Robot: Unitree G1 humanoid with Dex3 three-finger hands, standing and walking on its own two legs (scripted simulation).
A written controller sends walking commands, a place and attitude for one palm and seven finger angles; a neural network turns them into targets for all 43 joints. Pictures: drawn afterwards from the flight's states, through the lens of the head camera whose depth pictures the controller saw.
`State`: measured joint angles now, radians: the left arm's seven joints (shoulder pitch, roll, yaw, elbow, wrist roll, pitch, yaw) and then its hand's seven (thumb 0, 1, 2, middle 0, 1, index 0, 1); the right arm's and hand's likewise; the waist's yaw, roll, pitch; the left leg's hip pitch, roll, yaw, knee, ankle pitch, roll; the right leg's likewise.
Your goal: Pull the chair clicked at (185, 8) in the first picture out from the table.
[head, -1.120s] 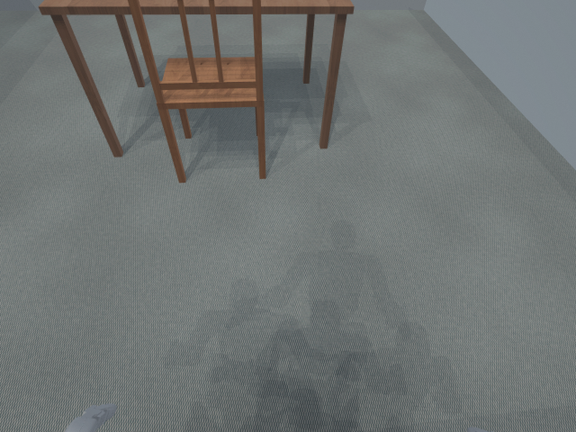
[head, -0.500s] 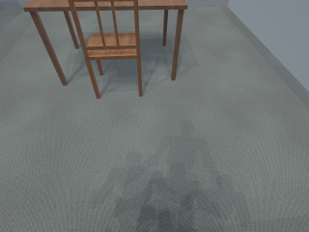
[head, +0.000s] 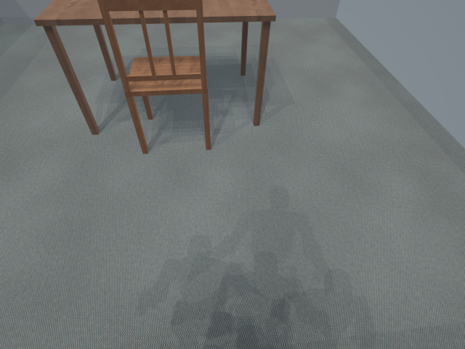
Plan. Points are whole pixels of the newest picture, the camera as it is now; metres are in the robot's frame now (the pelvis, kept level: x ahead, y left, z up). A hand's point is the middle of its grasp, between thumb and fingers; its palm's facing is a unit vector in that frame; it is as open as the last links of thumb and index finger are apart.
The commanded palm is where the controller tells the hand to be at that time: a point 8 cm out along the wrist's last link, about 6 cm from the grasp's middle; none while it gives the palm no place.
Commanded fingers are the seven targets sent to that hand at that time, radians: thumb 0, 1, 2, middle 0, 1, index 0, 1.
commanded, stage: look at it before walking up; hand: left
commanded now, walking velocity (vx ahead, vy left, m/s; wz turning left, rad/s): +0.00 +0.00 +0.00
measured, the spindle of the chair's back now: (147, 45) +1.37 +0.47 -0.10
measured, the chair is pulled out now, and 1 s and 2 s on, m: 0.00 0.00 0.00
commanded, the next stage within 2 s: walk to a spot facing it in 0.32 s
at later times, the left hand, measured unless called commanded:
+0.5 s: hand out of the picture +0.07 +0.24 -0.16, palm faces -0.02 -0.95 -0.32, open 7.4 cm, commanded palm none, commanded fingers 0.00 0.90 0.90 -0.20 -0.30 -0.20 -0.30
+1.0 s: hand out of the picture +0.13 +0.25 -0.18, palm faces +0.15 -0.98 -0.14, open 7.4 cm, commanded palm none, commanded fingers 0.00 0.90 0.90 -0.20 -0.30 -0.20 -0.30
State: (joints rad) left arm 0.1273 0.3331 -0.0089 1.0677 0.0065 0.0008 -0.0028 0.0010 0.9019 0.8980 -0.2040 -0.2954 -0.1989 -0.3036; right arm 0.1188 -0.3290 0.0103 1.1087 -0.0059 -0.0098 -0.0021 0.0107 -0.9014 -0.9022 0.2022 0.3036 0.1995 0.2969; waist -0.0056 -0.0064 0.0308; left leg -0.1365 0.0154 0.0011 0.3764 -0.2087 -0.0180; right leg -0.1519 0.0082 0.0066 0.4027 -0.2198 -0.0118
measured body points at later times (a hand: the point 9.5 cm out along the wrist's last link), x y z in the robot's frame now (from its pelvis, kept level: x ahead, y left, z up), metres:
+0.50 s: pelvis +0.00 +0.00 +0.00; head +0.01 +0.01 +0.45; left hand +0.07 +0.29 -0.14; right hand +0.07 -0.29 -0.14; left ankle +0.00 +0.13 -0.74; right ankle +0.00 -0.11 -0.74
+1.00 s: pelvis +0.13 +0.08 +0.00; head +0.15 +0.10 +0.45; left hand +0.12 +0.31 -0.17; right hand +0.07 -0.14 -0.14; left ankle +0.04 +0.13 -0.74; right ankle +0.18 -0.06 -0.66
